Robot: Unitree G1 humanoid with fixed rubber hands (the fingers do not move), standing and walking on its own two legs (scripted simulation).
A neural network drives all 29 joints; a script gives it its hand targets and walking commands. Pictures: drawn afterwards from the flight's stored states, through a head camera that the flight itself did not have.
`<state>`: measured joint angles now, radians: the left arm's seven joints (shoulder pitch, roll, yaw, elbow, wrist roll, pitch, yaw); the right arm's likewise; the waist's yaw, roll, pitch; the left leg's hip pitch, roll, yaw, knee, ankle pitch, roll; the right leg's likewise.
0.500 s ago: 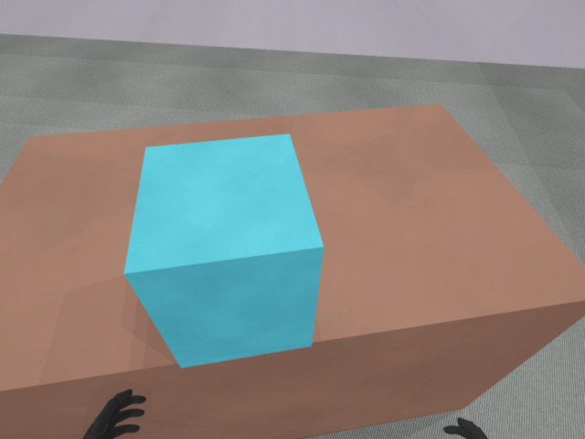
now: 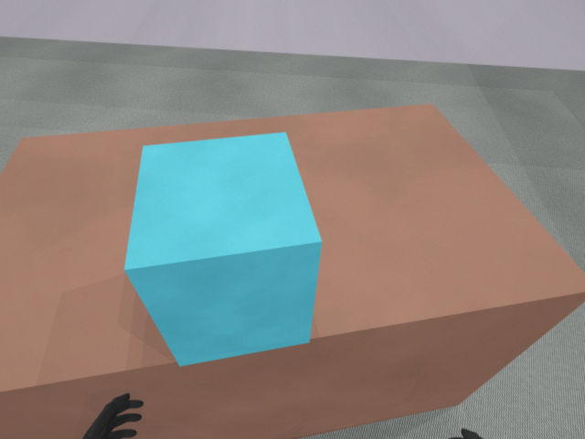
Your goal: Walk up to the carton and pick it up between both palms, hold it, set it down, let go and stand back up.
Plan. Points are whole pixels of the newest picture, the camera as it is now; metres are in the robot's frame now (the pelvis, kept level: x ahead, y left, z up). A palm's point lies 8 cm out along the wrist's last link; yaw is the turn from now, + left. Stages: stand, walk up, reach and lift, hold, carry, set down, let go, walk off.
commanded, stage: stand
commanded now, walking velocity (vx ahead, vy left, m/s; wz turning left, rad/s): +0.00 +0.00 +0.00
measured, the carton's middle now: (231, 251) +0.38 +0.08 +0.06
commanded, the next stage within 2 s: none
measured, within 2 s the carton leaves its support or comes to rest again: neither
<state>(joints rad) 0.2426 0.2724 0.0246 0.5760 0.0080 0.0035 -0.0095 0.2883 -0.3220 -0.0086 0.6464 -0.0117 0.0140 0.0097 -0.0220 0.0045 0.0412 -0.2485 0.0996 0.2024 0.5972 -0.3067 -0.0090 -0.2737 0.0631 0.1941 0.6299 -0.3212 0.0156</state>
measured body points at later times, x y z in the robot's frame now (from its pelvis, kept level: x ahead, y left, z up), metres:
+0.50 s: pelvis +0.00 +0.01 +0.00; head +0.00 +0.00 +0.45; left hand +0.14 +0.27 -0.09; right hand +0.10 -0.27 -0.11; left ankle +0.01 +0.12 -0.73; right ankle +0.01 -0.13 -0.73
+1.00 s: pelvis +0.00 +0.01 +0.00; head +0.01 +0.01 +0.45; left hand +0.13 +0.27 -0.10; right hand +0.11 -0.27 -0.11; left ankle +0.01 +0.12 -0.73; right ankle +0.01 -0.13 -0.73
